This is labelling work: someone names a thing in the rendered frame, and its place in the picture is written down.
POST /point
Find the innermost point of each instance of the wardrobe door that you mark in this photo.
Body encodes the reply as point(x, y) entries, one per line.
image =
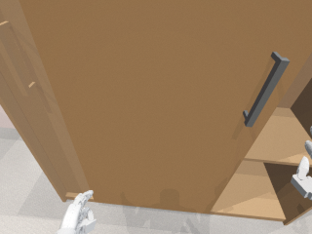
point(40, 109)
point(152, 92)

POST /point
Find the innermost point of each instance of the handle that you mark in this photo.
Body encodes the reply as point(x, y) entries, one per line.
point(13, 65)
point(268, 87)

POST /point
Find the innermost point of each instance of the left robot hand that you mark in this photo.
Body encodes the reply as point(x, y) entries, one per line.
point(74, 215)

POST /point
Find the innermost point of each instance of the right robot hand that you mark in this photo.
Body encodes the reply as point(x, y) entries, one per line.
point(299, 180)

